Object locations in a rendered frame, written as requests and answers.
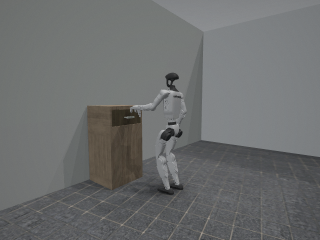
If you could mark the robot right upper arm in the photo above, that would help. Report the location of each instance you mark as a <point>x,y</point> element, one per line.
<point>183,110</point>

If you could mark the robot left hand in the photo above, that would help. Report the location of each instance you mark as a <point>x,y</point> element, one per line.
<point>135,110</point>

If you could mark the robot right shin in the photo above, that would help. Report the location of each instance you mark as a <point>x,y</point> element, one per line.
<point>173,168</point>

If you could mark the robot left forearm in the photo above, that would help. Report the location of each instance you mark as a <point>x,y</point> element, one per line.
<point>144,107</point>

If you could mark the drawer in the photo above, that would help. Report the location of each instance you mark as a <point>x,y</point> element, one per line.
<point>118,119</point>

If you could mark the robot right forearm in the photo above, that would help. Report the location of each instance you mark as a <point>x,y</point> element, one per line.
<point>179,120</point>

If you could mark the robot left upper arm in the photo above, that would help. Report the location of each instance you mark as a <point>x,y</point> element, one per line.
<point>163,94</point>

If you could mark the cabinet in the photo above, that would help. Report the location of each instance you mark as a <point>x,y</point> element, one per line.
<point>115,153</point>

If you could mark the robot right thigh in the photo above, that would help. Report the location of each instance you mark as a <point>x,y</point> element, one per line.
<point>170,144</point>

